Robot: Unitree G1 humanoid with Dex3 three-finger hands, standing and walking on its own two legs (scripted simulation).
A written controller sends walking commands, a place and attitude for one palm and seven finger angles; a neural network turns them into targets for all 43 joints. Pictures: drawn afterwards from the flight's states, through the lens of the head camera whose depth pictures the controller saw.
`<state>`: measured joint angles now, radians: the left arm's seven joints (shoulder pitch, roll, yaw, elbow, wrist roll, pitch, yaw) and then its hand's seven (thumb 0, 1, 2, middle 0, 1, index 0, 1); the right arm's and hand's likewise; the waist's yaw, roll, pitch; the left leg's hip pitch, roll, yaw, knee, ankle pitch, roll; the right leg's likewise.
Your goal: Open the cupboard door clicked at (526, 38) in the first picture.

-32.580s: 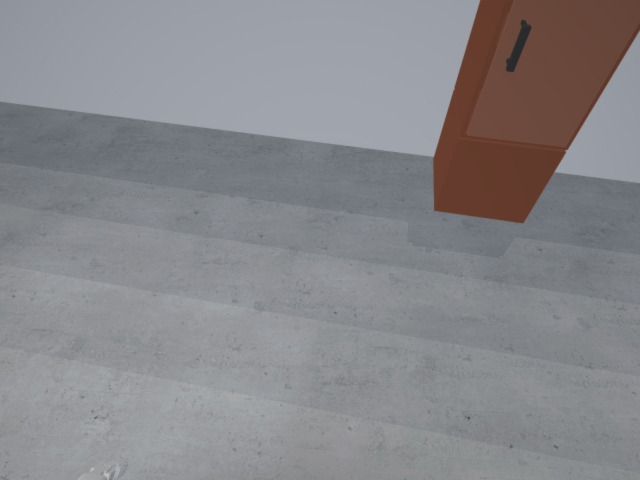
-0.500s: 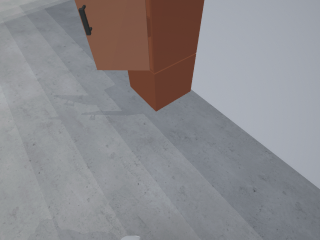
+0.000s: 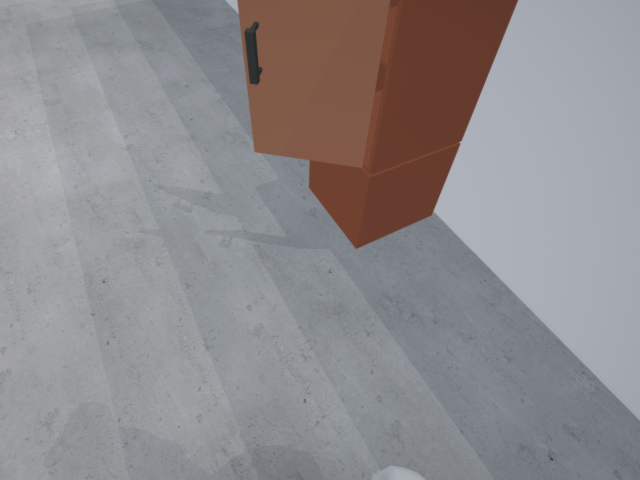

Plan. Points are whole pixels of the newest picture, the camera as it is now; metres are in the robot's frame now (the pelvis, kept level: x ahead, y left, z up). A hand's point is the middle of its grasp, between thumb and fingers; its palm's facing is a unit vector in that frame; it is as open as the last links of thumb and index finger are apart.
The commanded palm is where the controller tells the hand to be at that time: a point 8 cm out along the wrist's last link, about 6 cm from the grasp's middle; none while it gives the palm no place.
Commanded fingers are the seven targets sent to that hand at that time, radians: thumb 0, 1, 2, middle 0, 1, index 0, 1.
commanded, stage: take the last steps up to it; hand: left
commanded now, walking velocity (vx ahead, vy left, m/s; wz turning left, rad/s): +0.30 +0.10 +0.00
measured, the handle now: (255, 53) +1.04 +0.25 +0.00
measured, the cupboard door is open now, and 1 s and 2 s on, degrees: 51 51 51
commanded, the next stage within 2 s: come to a stop and stand still in 0.96 s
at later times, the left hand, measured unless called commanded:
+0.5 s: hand (184, 449) +0.17 +0.21 -0.17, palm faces +0.11 -0.98 -0.19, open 7.2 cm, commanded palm none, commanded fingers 0.00 0.90 0.90 -0.20 -0.30 -0.20 -0.30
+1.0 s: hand (212, 265) +0.49 +0.25 -0.16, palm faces -0.03 -0.98 -0.19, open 7.4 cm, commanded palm none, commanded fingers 0.00 0.90 0.90 -0.20 -0.30 -0.20 -0.30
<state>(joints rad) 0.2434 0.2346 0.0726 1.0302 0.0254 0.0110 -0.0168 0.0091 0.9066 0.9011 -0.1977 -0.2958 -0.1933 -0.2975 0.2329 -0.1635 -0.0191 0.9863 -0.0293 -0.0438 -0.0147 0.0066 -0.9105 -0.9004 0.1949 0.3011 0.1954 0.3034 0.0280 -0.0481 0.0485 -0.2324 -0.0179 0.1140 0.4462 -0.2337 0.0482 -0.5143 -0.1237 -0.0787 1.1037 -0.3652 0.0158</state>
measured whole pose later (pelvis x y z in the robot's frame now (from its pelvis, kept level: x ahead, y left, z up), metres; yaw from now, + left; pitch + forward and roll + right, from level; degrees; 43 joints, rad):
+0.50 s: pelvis +0.18 +0.02 +0.01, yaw +2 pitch +1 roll +1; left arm 0.32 0.19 0.06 1.07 0.02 -0.07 0.00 -0.01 0.93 0.90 -0.20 -0.30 -0.20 -0.30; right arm 0.22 -0.18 -0.06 1.03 -0.03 -0.01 0.03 0.01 -0.91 -0.90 0.19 0.30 0.19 0.30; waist 0.03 -0.03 0.02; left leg -0.47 0.09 0.08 0.67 -0.23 -0.03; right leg -0.10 -0.08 -0.13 0.36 -0.26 0.02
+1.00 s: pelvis +0.37 +0.07 -0.01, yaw -2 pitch +0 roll +2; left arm 0.13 0.18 0.05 0.98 0.03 -0.04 -0.02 0.00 0.91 0.90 -0.20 -0.30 -0.19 -0.30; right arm 0.37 -0.17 -0.03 1.11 -0.02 -0.04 -0.01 0.01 -0.92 -0.90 0.20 0.30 0.20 0.30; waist -0.02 -0.02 0.04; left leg -0.15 0.01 0.17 0.55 -0.39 0.02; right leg -0.35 -0.07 -0.09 0.57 -0.22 -0.03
